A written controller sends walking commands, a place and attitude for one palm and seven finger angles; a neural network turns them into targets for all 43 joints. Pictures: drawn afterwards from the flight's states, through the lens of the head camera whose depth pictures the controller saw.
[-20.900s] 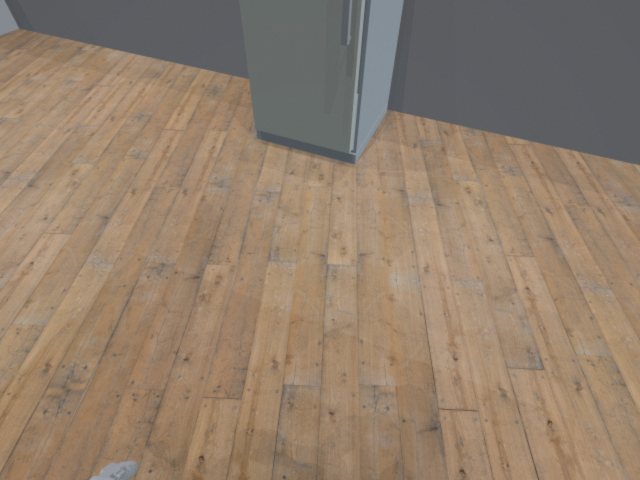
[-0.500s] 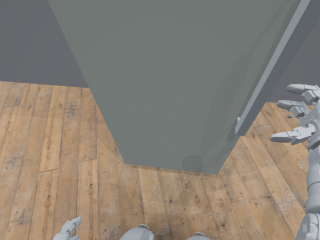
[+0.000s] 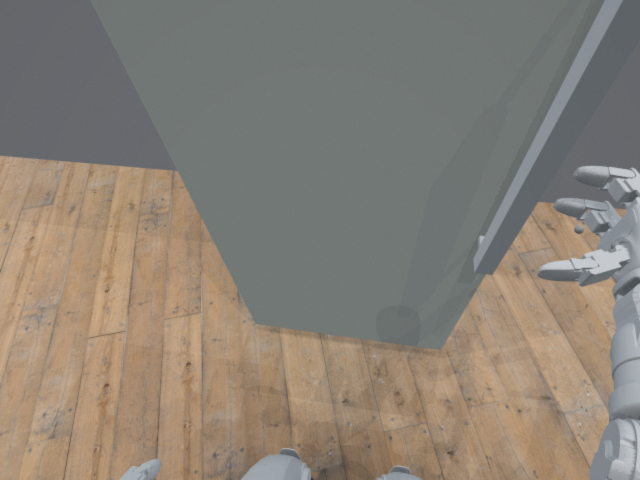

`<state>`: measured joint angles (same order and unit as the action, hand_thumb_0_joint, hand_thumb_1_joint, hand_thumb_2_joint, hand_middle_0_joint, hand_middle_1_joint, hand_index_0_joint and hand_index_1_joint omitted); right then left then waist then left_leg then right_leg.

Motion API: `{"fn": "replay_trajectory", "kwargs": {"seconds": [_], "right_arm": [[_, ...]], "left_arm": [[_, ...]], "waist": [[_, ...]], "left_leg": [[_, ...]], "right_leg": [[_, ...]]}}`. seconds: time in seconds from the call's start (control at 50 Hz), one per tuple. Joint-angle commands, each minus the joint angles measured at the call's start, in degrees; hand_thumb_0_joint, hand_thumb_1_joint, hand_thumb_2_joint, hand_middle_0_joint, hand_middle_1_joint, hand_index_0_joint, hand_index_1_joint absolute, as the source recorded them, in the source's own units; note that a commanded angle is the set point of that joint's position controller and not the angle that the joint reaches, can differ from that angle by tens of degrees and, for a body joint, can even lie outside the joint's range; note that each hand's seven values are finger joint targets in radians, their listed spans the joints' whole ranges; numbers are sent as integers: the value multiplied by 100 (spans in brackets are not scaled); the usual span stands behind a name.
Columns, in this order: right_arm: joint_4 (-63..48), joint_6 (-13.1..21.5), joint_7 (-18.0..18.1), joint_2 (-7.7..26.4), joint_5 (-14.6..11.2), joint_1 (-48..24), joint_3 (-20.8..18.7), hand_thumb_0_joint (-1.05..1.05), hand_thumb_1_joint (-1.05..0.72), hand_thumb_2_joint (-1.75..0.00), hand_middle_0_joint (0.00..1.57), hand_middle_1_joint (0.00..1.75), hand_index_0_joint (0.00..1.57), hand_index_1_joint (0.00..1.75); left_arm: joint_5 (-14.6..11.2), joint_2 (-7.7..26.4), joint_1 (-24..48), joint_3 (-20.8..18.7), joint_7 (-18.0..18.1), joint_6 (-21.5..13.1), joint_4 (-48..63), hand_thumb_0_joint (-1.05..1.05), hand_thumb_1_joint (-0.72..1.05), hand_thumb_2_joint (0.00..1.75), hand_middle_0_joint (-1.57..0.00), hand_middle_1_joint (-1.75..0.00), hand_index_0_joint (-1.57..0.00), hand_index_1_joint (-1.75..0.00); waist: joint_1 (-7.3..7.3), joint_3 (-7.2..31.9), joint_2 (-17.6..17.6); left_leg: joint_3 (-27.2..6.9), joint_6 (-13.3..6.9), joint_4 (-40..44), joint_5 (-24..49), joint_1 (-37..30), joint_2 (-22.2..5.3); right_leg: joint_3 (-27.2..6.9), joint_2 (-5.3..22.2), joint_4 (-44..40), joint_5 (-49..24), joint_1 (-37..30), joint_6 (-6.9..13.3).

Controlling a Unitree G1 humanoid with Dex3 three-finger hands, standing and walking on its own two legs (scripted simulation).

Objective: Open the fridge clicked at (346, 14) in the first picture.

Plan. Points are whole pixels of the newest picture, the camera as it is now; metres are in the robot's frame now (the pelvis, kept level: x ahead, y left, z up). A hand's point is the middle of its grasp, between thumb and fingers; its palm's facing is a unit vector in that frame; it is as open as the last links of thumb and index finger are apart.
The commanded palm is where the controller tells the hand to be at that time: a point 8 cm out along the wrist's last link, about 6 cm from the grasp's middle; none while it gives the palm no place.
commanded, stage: move the hooked fingers beside the handle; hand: right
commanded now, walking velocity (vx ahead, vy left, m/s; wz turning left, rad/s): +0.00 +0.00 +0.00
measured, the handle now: (539, 146) +0.49 -0.20 +0.15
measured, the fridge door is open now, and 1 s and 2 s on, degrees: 0 0 0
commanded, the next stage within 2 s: feel for the door with the fingertips in 0.50 s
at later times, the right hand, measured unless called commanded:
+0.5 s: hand (581, 232) +0.41 -0.25 +0.08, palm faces +0.10 +0.99 -0.01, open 14.0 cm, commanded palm +0.38 -0.30 +0.08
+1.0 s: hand (545, 229) +0.41 -0.21 +0.09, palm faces +0.08 +1.00 +0.00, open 14.0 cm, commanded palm +0.39 -0.27 +0.08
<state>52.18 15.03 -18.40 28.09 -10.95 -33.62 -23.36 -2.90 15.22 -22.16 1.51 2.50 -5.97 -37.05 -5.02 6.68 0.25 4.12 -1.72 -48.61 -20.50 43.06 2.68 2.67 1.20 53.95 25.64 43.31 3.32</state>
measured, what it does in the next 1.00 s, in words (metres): stands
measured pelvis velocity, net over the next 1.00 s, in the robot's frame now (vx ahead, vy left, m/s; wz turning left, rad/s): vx -0.01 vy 0.01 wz -0.01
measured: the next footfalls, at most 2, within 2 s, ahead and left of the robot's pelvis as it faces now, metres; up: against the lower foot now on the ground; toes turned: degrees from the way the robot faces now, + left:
none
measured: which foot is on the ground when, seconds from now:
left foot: down 0.00-1.00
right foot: down 0.00-1.00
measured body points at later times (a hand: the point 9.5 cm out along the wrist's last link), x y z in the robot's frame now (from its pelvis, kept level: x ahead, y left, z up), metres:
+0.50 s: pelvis +0.00 +0.01 +0.00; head +0.07 -0.02 +0.44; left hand +0.08 +0.27 -0.10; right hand +0.40 -0.31 +0.09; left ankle +0.03 +0.11 -0.69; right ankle +0.00 -0.08 -0.69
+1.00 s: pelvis -0.01 +0.01 +0.00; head +0.05 +0.00 +0.45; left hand +0.08 +0.27 -0.10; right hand +0.40 -0.27 +0.09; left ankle +0.03 +0.11 -0.69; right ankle +0.00 -0.08 -0.69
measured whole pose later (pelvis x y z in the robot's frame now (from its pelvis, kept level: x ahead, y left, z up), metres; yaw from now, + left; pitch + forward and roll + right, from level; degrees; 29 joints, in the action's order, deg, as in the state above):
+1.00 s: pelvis -0.01 +0.01 +0.00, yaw -1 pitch +13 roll +2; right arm 48.5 16.5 -13.9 23.0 -10.3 -32.6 -19.4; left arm -2.9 14.6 -19.7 1.5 2.4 -7.0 -37.5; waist -4.4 6.6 0.4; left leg 4.6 -2.7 -49.4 -20.5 42.3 2.7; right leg 2.1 1.2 53.8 25.0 42.2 2.4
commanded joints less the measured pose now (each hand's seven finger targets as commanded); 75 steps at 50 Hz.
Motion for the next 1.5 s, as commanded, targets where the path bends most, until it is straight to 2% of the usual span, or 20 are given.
{"fn": "replay_trajectory", "kwargs": {"seconds": [0.0,0.16,0.24,0.36,0.44,0.5,0.54,0.6,0.66,0.72,0.8,0.88,0.92,1.04,1.1,1.2,1.32,1.34,1.4,1.48], "right_arm": [[-1748,691,139,1538,-43,-2538,-99,0,50,-30,30,120,30,120],[-1178,308,1,1126,-90,-2269,209,0,50,-30,30,120,30,120],[-1074,280,56,1237,-124,-2234,31,0,50,-30,30,120,30,120],[-1502,627,108,1519,-94,-1981,-247,0,50,-30,30,120,30,120],[-1366,572,25,1308,-48,-2397,62,0,50,-30,30,120,30,120],[-1463,516,-51,1570,-159,-2199,-199,0,50,-30,30,120,30,120],[-1537,487,-103,1201,-215,-2396,143,0,50,-30,30,120,30,120],[-1344,452,-65,1435,-217,-2330,-79,0,50,-30,30,120,30,120],[-1255,379,-21,1007,-206,-2160,223,0,50,-30,30,120,30,120],[-1407,387,102,1037,-139,-2161,209,0,50,-30,30,120,30,120],[-1399,437,285,1199,-99,-2165,-9,0,50,-30,30,120,30,120],[-1740,577,453,1230,-18,-2167,-42,0,50,-30,30,120,30,120],[-1759,598,500,836,1,-2264,281,0,50,-30,30,120,30,120],[-1280,481,504,1181,38,-2382,-17,0,50,-30,30,120,30,120],[-1295,555,421,1350,30,-2450,-122,0,50,-30,30,120,30,120],[-1220,653,246,1171,14,-2673,121,0,50,-30,30,120,30,120],[-783,453,209,935,-19,-3077,373,0,50,-30,30,120,30,120],[-666,428,252,1123,-1,-3004,182,0,50,-30,30,120,30,120],[-914,539,394,1102,71,-3271,215,0,50,-30,30,120,30,120],[-1066,753,569,1168,175,-3241,147,0,50,-30,30,120,30,120]], "left_arm": [[32,991,-306,-406,101,-224,470,0,90,90,-20,-30,-20,-30],[-9,995,-229,-386,127,-191,423,0,90,90,-20,-30,-20,-30],[0,988,-208,-371,130,-158,474,0,90,90,-20,-30,-20,-30],[17,936,-137,-367,88,-183,584,0,90,90,-20,-30,-20,-30],[-11,936,-113,-353,113,-187,503,0,90,90,-20,-30,-20,-30],[-23,987,-148,-381,156,-202,517,0,90,90,-20,-30,-20,-30],[-40,935,-101,-345,163,-240,515,0,90,90,-20,-30,-20,-30],[-32,975,-103,-355,177,-246,447,0,90,90,-20,-30,-20,-30],[-42,915,-67,-335,153,-271,492,0,90,90,-20,-30,-20,-30],[-35,914,-78,-355,122,-264,513,0,90,90,-20,-30,-20,-30],[-9,903,-74,-354,119,-267,495,0,90,90,-20,-30,-20,-30],[13,874,-48,-362,94,-293,536,0,90,90,-20,-30,-20,-30],[10,814,-2,-342,77,-312,522,0,90,90,-20,-30,-20,-30],[8,853,-38,-330,123,-285,424,0,90,90,-20,-30,-20,-30],[17,859,-54,-323,133,-296,436,0,90,90,-20,-30,-20,-30],[7,887,-130,-349,126,-328,386,0,90,90,-20,-30,-20,-30],[-4,953,-221,-361,132,-321,282,0,90,90,-20,-30,-20,-30],[2,972,-277,-375,141,-301,277,0,90,90,-20,-30,-20,-30],[40,938,-286,-366,117,-324,308,0,90,90,-20,-30,-20,-30],[93,951,-389,-390,64,-317,286,0,90,90,-20,-30,-20,-30]], "waist": [[55,2128,1007],[19,1823,754],[36,1716,333],[219,2160,570],[4,1836,635],[125,2137,579],[40,2026,558],[47,1870,446],[51,1765,380],[88,1878,552],[117,1943,244],[166,2142,516],[81,1998,538],[43,1754,233],[106,1953,399],[39,2099,481],[-145,1796,406],[-76,1829,249],[-52,2134,646],[-40,2417,718]], "left_leg": [[-280,-30,344,1118,-724,101],[-212,-32,453,984,-737,56],[-236,-18,442,1170,-914,43],[-381,-25,333,1505,-1358,38],[-391,-12,390,1167,-1086,25],[-416,-25,415,1320,-1306,15],[-397,-10,446,1192,-1197,20],[-460,-7,479,1093,-1254,-13],[-434,-2,490,1030,-1226,-21],[-435,-16,478,1059,-1220,-27],[-537,5,466,1123,-1469,-52],[-533,-12,417,1197,-1509,-28],[-510,5,436,1185,-1390,-30],[-610,29,511,1037,-1500,-69],[-665,8,470,1196,-1632,-88],[-576,-6,384,1189,-1366,-51],[-423,3,416,881,-814,-38],[-413,3,406,855,-859,-29],[-391,-13,337,912,-786,-19],[-319,-32,229,1163,-694,27]], "right_leg": [[-721,123,-804,-2263,-1752,-473],[-735,103,-928,-1966,-1562,-467],[-670,79,-891,-1987,-1271,-412],[-546,34,-783,-2168,-1226,-382],[-559,41,-800,-1672,-1111,-320],[-556,38,-797,-1816,-1202,-309],[-588,32,-814,-1667,-1227,-304],[-563,15,-812,-1453,-941,-264],[-543,3,-848,-1364,-905,-258],[-540,-8,-848,-1445,-1008,-272],[-502,-16,-808,-1373,-746,-233],[-474,-19,-789,-1475,-935,-250],[-473,-14,-815,-1455,-980,-263],[-439,-24,-818,-1167,-593,-217],[-422,-29,-790,-1296,-629,-220],[-495,1,-743,-1387,-852,-243],[-600,36,-763,-1248,-923,-259],[-607,36,-766,-1235,-854,-256],[-636,18,-744,-1445,-1126,-305],[-702,61,-649,-2013,-1475,-392]]}}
